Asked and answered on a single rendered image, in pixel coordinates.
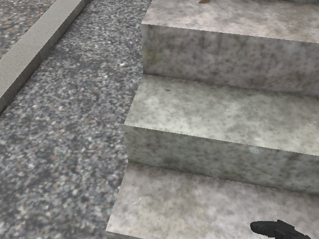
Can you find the right robot hand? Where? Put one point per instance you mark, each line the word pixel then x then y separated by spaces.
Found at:
pixel 276 229

